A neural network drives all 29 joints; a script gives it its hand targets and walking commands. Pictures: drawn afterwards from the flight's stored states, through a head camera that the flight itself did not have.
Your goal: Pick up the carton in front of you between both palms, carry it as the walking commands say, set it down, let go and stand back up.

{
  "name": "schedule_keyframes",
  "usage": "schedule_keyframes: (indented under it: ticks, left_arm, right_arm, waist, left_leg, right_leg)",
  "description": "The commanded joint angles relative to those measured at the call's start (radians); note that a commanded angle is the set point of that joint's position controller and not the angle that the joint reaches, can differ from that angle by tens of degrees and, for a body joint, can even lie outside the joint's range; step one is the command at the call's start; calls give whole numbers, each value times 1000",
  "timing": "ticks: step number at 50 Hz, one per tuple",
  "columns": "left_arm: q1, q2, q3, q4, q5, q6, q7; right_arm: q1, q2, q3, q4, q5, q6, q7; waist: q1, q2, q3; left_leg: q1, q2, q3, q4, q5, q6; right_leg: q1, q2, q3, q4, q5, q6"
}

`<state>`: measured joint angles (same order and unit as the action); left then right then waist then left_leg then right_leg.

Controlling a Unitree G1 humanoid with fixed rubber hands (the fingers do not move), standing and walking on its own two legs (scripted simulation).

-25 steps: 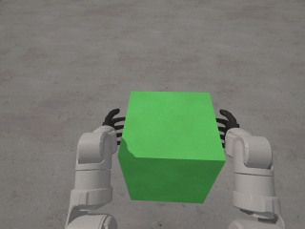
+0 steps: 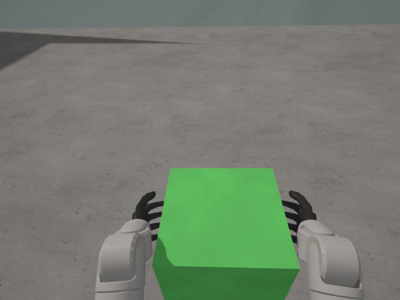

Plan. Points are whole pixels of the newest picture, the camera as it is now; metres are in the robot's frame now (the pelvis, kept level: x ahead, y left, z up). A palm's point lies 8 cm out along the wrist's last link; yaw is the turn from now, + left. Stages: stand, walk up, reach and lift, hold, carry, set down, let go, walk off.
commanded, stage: carry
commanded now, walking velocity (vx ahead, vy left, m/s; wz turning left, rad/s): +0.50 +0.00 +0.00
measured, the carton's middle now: (221, 245) +0.27 +0.00 -0.01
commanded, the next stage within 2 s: none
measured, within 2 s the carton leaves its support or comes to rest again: neither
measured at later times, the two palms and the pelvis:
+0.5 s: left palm (156, 123) +0.59 +0.19 +0.07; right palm (262, 122) +0.57 -0.11 +0.08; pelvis +0.31 +0.05 +0.00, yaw -3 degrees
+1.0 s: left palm (173, 89) +0.78 +0.16 +0.08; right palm (261, 87) +0.78 -0.14 +0.08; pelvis +0.51 +0.02 -0.02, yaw +0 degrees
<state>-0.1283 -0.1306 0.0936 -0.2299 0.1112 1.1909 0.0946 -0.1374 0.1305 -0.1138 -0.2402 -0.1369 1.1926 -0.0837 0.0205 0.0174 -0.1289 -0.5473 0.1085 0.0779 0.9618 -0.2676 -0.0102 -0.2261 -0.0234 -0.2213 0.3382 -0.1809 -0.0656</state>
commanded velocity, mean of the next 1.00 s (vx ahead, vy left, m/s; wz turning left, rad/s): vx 0.18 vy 0.00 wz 0.00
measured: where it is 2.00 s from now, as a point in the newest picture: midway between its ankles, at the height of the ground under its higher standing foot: (214, 279)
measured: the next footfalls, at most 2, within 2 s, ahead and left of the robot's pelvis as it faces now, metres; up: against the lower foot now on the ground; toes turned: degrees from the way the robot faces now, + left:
left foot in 0.26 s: +0.37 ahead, +0.14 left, +0.00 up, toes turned +10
right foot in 0.68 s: +0.57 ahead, -0.07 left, +0.00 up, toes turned +11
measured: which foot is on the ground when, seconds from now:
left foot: up 0.00-0.24, down 0.26-0.72, up 0.74-0.82, down 0.84-1.00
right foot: down 0.00-0.30, up 0.32-0.66, down 0.68-1.00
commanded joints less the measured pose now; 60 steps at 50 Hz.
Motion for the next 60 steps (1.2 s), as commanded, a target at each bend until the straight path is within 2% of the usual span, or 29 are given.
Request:
schedule_keyframes:
  ticks: [1,7,10,12,13,14,15,16,17,19,20,21,23,27,30,32,33,34,35,36,37,38,40,42,43,46,51,53,60]
  left_arm:
    - [-489,-967,-706,-106,-427,-23,-288]
    - [-482,-869,-693,-162,-415,3,-273]
    - [-480,-829,-679,-146,-403,28,-263]
    - [-491,-814,-678,-137,-400,43,-259]
    - [-498,-808,-680,-136,-399,49,-258]
    - [-508,-796,-678,-132,-398,55,-256]
    - [-541,-816,-695,-153,-411,66,-254]
    - [-563,-823,-697,-147,-415,67,-258]
    - [-578,-866,-702,-133,-423,58,-262]
    - [-590,-925,-706,-140,-432,36,-269]
    - [-590,-941,-710,-146,-430,26,-267]
    - [-583,-952,-718,-157,-422,17,-262]
    - [-542,-969,-725,-158,-407,4,-252]
    - [-500,-942,-728,-202,-393,-3,-231]
    - [-485,-902,-725,-208,-395,17,-231]
    - [-474,-881,-719,-190,-400,31,-241]
    - [-472,-873,-715,-176,-401,36,-248]
    - [-476,-862,-710,-165,-399,42,-255]
    - [-481,-846,-698,-152,-399,49,-262]
    - [-486,-842,-689,-112,-390,51,-266]
    - [-444,-851,-671,-64,-385,42,-270]
    - [-437,-878,-667,-62,-388,33,-274]
    - [-481,-941,-669,-80,-399,17,-278]
    - [-508,-968,-676,-102,-406,4,-278]
    - [-521,-969,-682,-124,-410,0,-278]
    - [-519,-948,-688,-150,-412,1,-266]
    - [-445,-899,-686,-112,-382,18,-256]
    - [-467,-904,-693,-112,-386,18,-260]
    - [-507,-913,-711,-106,-397,5,-265]
  right_arm:
    - [-464,976,739,-71,413,-22,257]
    - [-472,889,732,-134,423,6,244]
    - [-473,839,713,-125,422,34,243]
    - [-475,823,696,-106,419,48,245]
    - [-466,818,684,-87,415,52,246]
    - [-455,815,671,-70,409,55,248]
    - [-463,805,657,-43,397,49,251]
    - [-443,834,660,-22,407,45,251]
    - [-474,863,667,-54,419,41,254]
    - [-520,940,690,-96,437,24,259]
    - [-539,964,699,-114,445,15,262]
    - [-540,977,705,-124,449,8,265]
    - [-517,968,707,-138,456,1,269]
    - [-475,921,707,-174,458,3,274]
    - [-425,874,692,-156,436,16,267]
    - [-411,856,685,-135,415,24,262]
    - [-413,849,681,-122,404,28,261]
    - [-417,841,679,-109,394,32,260]
    - [-418,827,675,-92,383,36,259]
    - [-446,834,684,-88,390,47,256]
    - [-447,837,697,-91,403,56,255]
    - [-473,855,708,-98,411,52,257]
    - [-526,915,730,-112,429,36,262]
    - [-553,947,747,-137,443,20,263]
    - [-555,958,752,-145,444,13,262]
    - [-538,930,745,-163,445,16,258]
    - [-432,886,712,-87,416,27,258]
    - [-446,892,710,-84,416,25,262]
    - [-469,899,711,-72,412,10,264]
  waist:
    - [-6,-131,-166]
    - [-1,-144,-85]
    - [0,-161,-48]
    - [-7,-159,-73]
    - [-21,-123,-124]
    - [-40,-63,-209]
    - [-47,208,-312]
    - [-44,319,-294]
    - [-40,235,-279]
    - [-35,49,-272]
    - [-29,38,-260]
    - [-26,64,-260]
    - [-24,96,-256]
    - [-25,150,-222]
    - [-30,163,-208]
    - [-27,141,-200]
    - [-20,105,-187]
    - [-18,79,-187]
    - [-17,14,-209]
    - [-17,-147,-281]
    - [-10,-226,-338]
    - [-6,-221,-320]
    - [-17,-172,-320]
    - [-20,-157,-333]
    - [-20,-114,-326]
    - [-18,-42,-319]
    - [-21,-17,-324]
    - [-21,-16,-301]
    - [-21,31,-254]
  left_leg:
    - [-79,25,15,-174,98,-26]
    - [-55,-12,79,-383,235,-12]
    - [-7,-23,106,-453,242,10]
    - [140,-63,165,-503,186,29]
    - [315,-113,210,-533,141,32]
    - [549,-42,113,-524,92,40]
    - [786,238,-366,-619,-88,180]
    - [841,321,-592,-742,47,236]
    - [810,314,-497,-716,175,234]
    - [690,265,-322,-688,254,171]
    - [615,244,-240,-713,270,137]
    - [578,228,-174,-725,318,122]
    - [552,206,-78,-727,429,123]
    - [551,149,65,-684,634,117]
    - [550,133,115,-637,706,96]
    - [536,113,137,-561,627,69]
    - [503,95,152,-500,561,38]
    - [443,78,143,-452,471,4]
    - [347,55,123,-387,256,-33]
    - [239,11,61,-303,-81,-53]
    - [193,-13,26,-298,-245,-51]
    - [188,-15,11,-292,-295,-45]
    - [247,-14,-7,-452,-252,-25]
    - [360,-11,3,-584,-33,-21]
    - [356,14,-9,-581,31,-23]
    - [397,45,-7,-485,301,-30]
    - [374,36,-5,-441,433,-30]
    - [371,37,-8,-455,434,-30]
    - [422,69,-29,-451,609,-4]
  right_leg:
    - [200,-260,218,-231,-39,-73]
    - [260,-226,124,-190,176,-50]
    - [288,-229,105,-140,257,-32]
    - [273,-214,63,-6,395,-10]
    - [221,-173,8,152,471,15]
    - [80,-143,-3,346,345,48]
    - [-220,-44,21,671,103,106]
    - [-425,41,102,839,-299,103]
    - [-472,-18,192,947,-306,80]
    - [-463,-100,227,900,-204,51]
    - [-418,-118,224,825,-149,52]
    - [-379,-110,195,773,-120,57]
    - [-339,-89,154,655,-109,75]
    - [-292,-45,80,379,-3,89]
    - [-210,-10,38,241,139,86]
    - [-115,2,9,125,241,84]
    - [-33,-1,-3,12,345,88]
    - [77,-36,20,-32,416,90]
    - [211,-155,134,14,674,90]
    - [388,-311,279,129,1044,-11]
    - [422,-353,359,118,977,-96]
    - [380,-341,367,62,859,-109]
    - [315,-291,298,42,694,-71]
    - [244,-222,211,59,501,-16]
    - [242,-197,163,83,477,1]
    - [203,-168,148,177,642,5]
    - [197,-166,134,246,776,-4]
    - [174,-163,128,249,749,-1]
    - [72,-136,103,262,464,27]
